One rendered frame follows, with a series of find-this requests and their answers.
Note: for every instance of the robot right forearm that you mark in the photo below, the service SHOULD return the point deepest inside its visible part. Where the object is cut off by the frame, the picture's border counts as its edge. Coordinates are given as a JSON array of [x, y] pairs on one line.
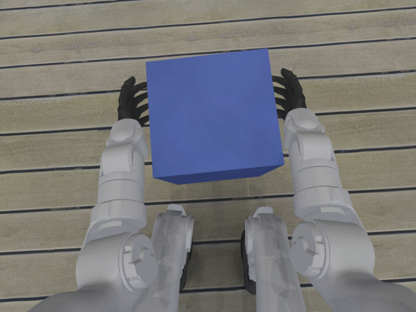
[[318, 190]]

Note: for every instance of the robot right upper arm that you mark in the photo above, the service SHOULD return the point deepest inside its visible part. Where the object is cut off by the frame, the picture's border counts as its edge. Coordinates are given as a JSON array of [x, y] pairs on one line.
[[338, 260]]

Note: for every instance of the robot left upper arm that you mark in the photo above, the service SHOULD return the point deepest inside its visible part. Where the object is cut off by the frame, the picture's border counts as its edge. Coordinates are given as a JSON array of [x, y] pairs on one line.
[[111, 273]]

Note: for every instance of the robot left hand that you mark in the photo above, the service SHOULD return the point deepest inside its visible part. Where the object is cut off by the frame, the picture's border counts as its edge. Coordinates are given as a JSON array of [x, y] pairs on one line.
[[128, 103]]

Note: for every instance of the robot right foot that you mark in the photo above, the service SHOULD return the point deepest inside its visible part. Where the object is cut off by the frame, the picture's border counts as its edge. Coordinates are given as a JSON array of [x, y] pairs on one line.
[[250, 285]]

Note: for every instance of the carton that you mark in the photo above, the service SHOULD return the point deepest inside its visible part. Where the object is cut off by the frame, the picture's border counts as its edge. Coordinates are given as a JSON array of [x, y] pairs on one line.
[[213, 117]]

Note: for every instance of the right robot shin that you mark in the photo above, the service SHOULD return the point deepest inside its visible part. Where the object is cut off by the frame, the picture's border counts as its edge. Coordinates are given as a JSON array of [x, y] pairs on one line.
[[251, 266]]

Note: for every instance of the robot right hand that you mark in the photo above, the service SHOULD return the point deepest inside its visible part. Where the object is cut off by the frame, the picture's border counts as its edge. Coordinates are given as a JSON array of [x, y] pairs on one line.
[[293, 93]]

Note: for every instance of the robot left forearm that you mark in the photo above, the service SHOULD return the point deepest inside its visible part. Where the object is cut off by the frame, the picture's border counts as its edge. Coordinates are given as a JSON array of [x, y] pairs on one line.
[[120, 202]]

